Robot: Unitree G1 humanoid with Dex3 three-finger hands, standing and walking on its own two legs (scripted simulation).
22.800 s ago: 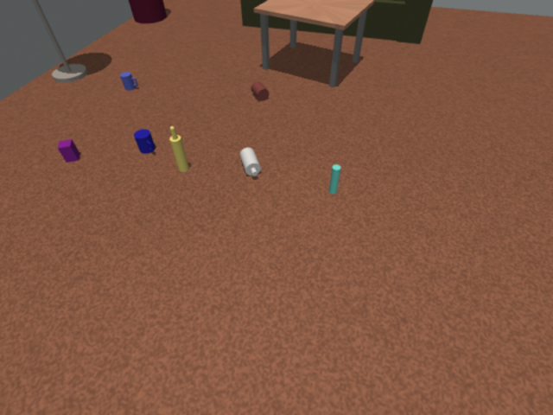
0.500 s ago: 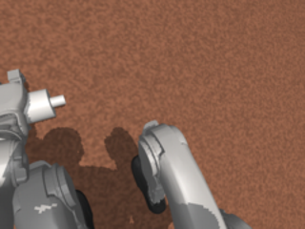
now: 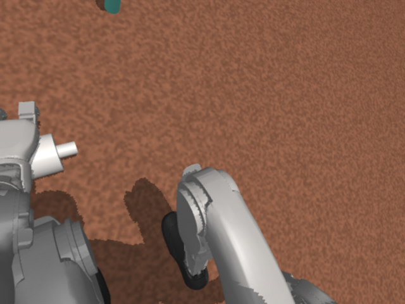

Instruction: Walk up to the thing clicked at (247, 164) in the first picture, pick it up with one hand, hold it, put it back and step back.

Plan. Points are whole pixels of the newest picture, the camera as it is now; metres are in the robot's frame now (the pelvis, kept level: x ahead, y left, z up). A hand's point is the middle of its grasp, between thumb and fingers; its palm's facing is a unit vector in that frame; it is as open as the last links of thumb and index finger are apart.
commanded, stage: rest palm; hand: left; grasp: from above
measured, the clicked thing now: (30, 158) +0.44 +0.20 -0.27
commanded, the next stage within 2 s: close in 0.28 s
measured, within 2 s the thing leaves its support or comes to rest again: neither
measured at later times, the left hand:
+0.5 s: hand (17, 154) +0.45 +0.21 -0.24, palm faces -0.44 -0.09 -0.89, open 13.6 cm
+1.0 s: hand (7, 153) +0.46 +0.23 -0.25, palm faces -0.48 -0.10 -0.87, open 13.3 cm
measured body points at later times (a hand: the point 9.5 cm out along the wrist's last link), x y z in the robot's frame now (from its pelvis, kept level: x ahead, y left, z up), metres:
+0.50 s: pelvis +0.00 +0.00 +0.00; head +0.27 +0.09 +0.35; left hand +0.47 +0.22 -0.19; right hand +0.02 -0.25 -0.07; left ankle +0.06 +0.12 -0.28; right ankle +0.12 -0.11 -0.28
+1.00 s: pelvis +0.00 +0.00 +0.00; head +0.28 +0.09 +0.34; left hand +0.48 +0.23 -0.20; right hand +0.01 -0.25 -0.06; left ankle +0.06 +0.12 -0.28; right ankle +0.12 -0.11 -0.28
